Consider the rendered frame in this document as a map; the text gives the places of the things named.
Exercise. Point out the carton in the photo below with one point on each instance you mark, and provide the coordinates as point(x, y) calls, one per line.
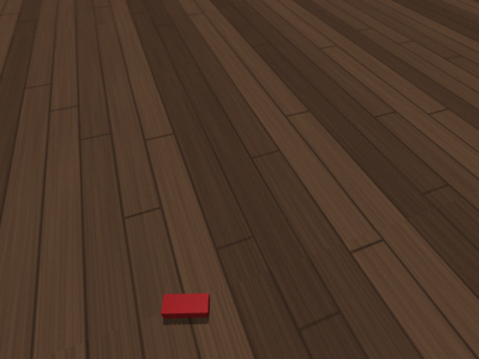
point(196, 305)

